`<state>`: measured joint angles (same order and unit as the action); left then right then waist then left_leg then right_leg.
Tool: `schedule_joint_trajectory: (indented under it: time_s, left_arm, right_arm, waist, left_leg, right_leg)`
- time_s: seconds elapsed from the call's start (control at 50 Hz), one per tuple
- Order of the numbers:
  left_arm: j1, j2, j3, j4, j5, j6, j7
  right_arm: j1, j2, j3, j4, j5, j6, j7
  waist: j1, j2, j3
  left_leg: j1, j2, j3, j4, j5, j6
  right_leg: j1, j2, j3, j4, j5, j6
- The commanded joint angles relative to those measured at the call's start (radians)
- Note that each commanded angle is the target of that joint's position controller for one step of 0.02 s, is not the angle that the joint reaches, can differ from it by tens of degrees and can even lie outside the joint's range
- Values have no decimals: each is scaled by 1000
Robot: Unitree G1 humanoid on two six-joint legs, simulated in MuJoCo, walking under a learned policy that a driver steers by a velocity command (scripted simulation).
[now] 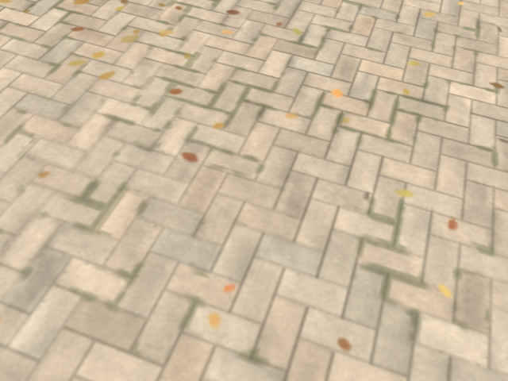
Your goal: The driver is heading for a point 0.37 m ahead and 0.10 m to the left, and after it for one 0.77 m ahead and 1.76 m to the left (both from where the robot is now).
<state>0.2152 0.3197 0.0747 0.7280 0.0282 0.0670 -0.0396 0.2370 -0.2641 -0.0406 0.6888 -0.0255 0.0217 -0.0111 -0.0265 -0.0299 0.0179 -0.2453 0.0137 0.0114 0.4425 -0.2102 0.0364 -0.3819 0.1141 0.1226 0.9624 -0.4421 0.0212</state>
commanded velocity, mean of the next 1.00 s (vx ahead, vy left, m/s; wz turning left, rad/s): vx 0.50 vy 0.00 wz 0.55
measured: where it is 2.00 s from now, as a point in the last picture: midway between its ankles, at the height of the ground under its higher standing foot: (209, 372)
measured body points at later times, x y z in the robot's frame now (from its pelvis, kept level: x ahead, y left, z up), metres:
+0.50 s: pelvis +0.19 +0.00 -0.03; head +0.22 +0.00 +0.41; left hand +0.12 +0.27 -0.16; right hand +0.42 -0.21 -0.13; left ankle +0.36 +0.12 -0.71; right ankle -0.04 -0.11 -0.74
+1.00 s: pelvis +0.46 +0.07 -0.01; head +0.49 +0.10 +0.43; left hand +0.49 +0.39 -0.10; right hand +0.69 -0.15 -0.12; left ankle +0.38 +0.09 -0.74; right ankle +0.66 +0.04 -0.71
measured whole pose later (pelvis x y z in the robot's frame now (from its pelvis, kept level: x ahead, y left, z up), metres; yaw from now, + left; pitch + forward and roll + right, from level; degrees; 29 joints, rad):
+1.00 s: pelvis +0.46 +0.07 -0.01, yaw +39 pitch +2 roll +1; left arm 0.06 0.29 -0.03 0.65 0.03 -0.02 0.02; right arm 0.32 -0.34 -0.09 0.72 -0.01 0.04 -0.02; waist -0.08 -0.03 0.06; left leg -0.18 -0.25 -0.30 0.54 -0.32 0.12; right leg -0.60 0.02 0.14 0.73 -0.16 0.05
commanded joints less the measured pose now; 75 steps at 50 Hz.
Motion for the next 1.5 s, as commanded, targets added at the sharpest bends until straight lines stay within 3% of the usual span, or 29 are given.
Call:
schedule_joint_trajectory:
  time_s: [0.02, 0.08, 0.12, 0.14, 0.16, 0.18, 0.22, 0.28, 0.42, 0.46, 0.5, 0.54, 0.56, 0.58, 0.6, 0.62, 0.68, 0.76, 0.84, 0.96, 1.02, 1.04, 1.08, 1.1, 1.14, 1.2, 1.36, 1.46, 1.5]
  left_arm:
    - [-54, 63, -2, -69, 4, -26, -15]
    - [9, 38, -20, -20, -6, -57, -5]
    - [197, 51, -19, 61, 0, -80, 20]
    - [264, 112, -9, 71, 7, -97, 27]
    - [220, 191, 6, 36, 0, -106, 37]
    - [236, 199, 21, 57, 7, -110, 50]
    - [129, 108, -6, 42, 6, -138, 46]
    - [111, 79, -20, 46, 0, -166, 50]
    - [206, 55, -33, 114, 4, -195, 44]
    - [219, 68, -36, 136, 7, -194, 51]
    - [239, 112, -28, 143, 14, -184, 71]
    - [206, 163, -11, 129, 19, -157, 93]
    - [171, 170, -8, 109, 2, -160, 87]
    - [186, 57, -34, 89, 8, -175, 60]
    - [225, 43, -38, 8, -27, -177, 54]
    - [111, 99, -34, -12, -5, -184, 57]
    - [62, 69, -48, -32, 16, -167, 57]
    - [74, 35, -57, -66, 28, -95, 57]
    - [-38, 38, -62, -117, 14, -81, 58]
    - [-201, 75, -73, -164, 0, -97, 63]
    - [-116, 108, -66, -139, -9, -120, 74]
    - [-42, 118, -61, -124, -5, -131, 84]
    - [14, 234, -33, -144, -16, -108, 97]
    - [23, 169, -32, -134, -30, -89, 96]
    - [-56, 60, -60, -156, -18, -66, 100]
    - [-96, 79, -49, -156, 0, -61, 95]
    - [-35, 114, -9, -132, 13, -68, 72]
    - [-21, 148, 15, -129, 10, -62, 47]
    - [11, 148, 20, -111, -5, -51, 39]
  right_arm:
    - [70, -184, -58, -6, -4, -8, 13]
    - [39, -192, -70, 15, 7, -3, 16]
    - [-46, -149, -63, -7, 11, -7, 12]
    - [-75, -46, -35, -40, 12, -18, 19]
    - [-147, -53, -31, -94, 9, -36, 19]
    - [-233, -93, -37, -139, 13, -46, 27]
    - [-140, -132, -53, -70, 23, -55, 49]
    - [-81, -132, -60, -22, 3, -38, 75]
    - [-266, -72, -19, -83, -6, -32, 108]
    - [-296, -52, -2, -103, -6, -33, 113]
    - [-250, -61, 3, -102, -11, -32, 104]
    - [65, -120, -19, -18, -17, -42, 90]
    - [250, -173, -45, 41, -26, -56, 74]
    - [248, -230, -63, 63, -16, -56, 50]
    - [233, -387, -107, 29, -19, -42, 48]
    - [230, -349, -115, 21, 24, -36, 40]
    - [78, -198, -72, 13, 31, -36, 17]
    - [33, -210, -69, 5, 21, -49, 23]
    - [56, -205, -73, -1, 30, -18, 4]
    - [118, -228, -92, -13, 15, 17, -17]
    - [43, -235, -95, -43, 4, 13, -15]
    - [-2, -228, -90, -56, 17, 6, -11]
    - [195, -121, -64, -84, 46, 5, -12]
    - [188, -211, -78, -46, -10, 15, -12]
    - [79, -228, -89, -41, -6, 34, 10]
    - [70, -198, -76, -57, 15, 61, 41]
    - [-58, -142, -50, -133, 15, 74, 73]
    - [-96, -135, -49, -165, 29, 72, 82]
    - [-20, -133, -51, -140, 20, 57, 72]
  waist:
    - [-34, 254, -10]
    - [26, 195, 33]
    - [138, 55, 66]
    - [163, -183, 16]
    - [153, -108, 73]
    - [171, -97, 116]
    - [99, -56, 122]
    - [62, -71, 88]
    - [102, -31, 182]
    - [94, -24, 177]
    - [57, -68, 92]
    - [-89, -97, -89]
    - [-173, -72, -177]
    - [-103, 92, -202]
    - [-65, 284, -372]
    - [-106, 36, -391]
    - [21, -77, -44]
    - [83, -31, -64]
    - [34, 64, -116]
    - [-51, 115, -65]
    - [1, 150, -52]
    - [55, 141, -55]
    - [-17, -257, -289]
    - [3, -152, -278]
    - [8, -35, -131]
    - [-5, -119, -69]
    - [29, -135, -61]
    - [40, -151, -78]
    - [1, -76, -88]
  left_leg:
    - [116, 213, -299, -268, -426, 140]
    - [-61, 170, -212, -237, -354, 126]
    - [-356, 84, -102, -35, -357, 66]
    - [-550, -9, 15, 337, -357, 34]
    - [-759, -28, 15, 458, -268, 15]
    - [-801, 36, -87, 514, -182, 18]
    - [-770, 12, -169, 573, -47, 1]
    - [-650, -5, -116, 616, 67, -21]
    - [-621, 31, 56, 440, 196, 26]
    - [-534, 8, 138, 342, 160, 72]
    - [-385, -82, 233, 288, 89, 110]
    - [-64, -152, 201, 241, 45, 146]
    - [208, -145, 109, 110, 144, 178]
    - [451, 46, -129, 127, 221, 220]
    - [718, 318, -741, 54, 516, 451]
    - [668, 287, -687, -2, 590, 416]
    - [165, 156, -409, -98, 676, 312]
    - [-58, 40, -271, -92, 898, 254]
    - [-37, -32, -287, -16, 814, 140]
    - [155, -9, -505, 62, 635, 101]
    - [117, -34, -578, 128, 527, 62]
    - [44, -74, -559, 202, 484, 27]
    - [-227, -294, -208, 609, -560, -52]
    - [-293, -191, -154, 748, -502, -60]
    - [-285, -119, -127, 797, -308, -75]
    - [-247, -83, -62, 823, -207, -98]
    - [-213, 17, 3, 547, -195, -74]
    - [-56, -1, 90, 303, -218, -30]
    - [106, -40, 74, 82, -126, 1]
  right_leg:
    - [-46, -17, -91, -186, -73, -29]
    - [228, -21, -176, -501, 8, -94]
    - [561, -49, -166, -693, 145, -133]
    - [690, -312, 198, -803, -154, -160]
    - [638, -492, 503, -844, -329, -248]
    - [538, -535, 538, -860, -392, -318]
    - [536, -400, 291, -854, -173, -222]
    - [437, -318, 60, -897, 54, -155]
    - [410, -301, -195, -967, 359, -125]
    - [448, -304, -274, -918, 730, -97]
    - [526, -316, -330, -695, 1446, -63]
    - [488, -339, -318, -242, 1647, -47]
    - [332, -316, -315, 44, 1412, -44]
    - [18, -174, -290, 357, 253, -32]
    - [-341, 10, -156, 775, -141, 10]
    - [-378, -84, -8, 741, 22, -10]
    - [-287, -181, -41, 473, 75, 16]
    - [-141, -181, -90, 202, 111, 62]
    - [-147, -139, -94, 17, 311, 53]
    - [-240, -75, -6, -212, 285, 29]
    - [-39, -50, 25, -428, 265, -3]
    - [123, -74, 28, -563, 364, -23]
    - [535, -586, 515, -597, 816, -235]
    - [494, -568, 541, -575, 790, -283]
    - [319, -428, 248, -600, 618, -221]
    - [195, -341, 41, -648, 541, -193]
    - [194, -424, -114, -686, 347, -211]
    - [165, -456, -223, -609, 268, -151]
    - [82, -429, -280, -467, 282, -78]
Velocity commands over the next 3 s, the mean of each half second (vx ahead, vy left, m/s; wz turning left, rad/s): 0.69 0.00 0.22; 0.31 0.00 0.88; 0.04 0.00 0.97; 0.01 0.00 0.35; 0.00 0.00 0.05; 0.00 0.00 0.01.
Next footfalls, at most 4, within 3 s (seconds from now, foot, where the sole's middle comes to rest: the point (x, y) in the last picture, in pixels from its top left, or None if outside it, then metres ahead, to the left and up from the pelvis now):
0.14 right None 0.00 -0.11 -0.78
0.56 left None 0.41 0.11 -0.78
1.06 right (208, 317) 0.68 0.10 -0.78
1.52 left None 0.44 0.16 -0.78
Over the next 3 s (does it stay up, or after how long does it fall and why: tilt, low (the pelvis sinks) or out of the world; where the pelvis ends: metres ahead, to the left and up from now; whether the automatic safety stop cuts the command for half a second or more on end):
stays up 0.54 0.09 0.00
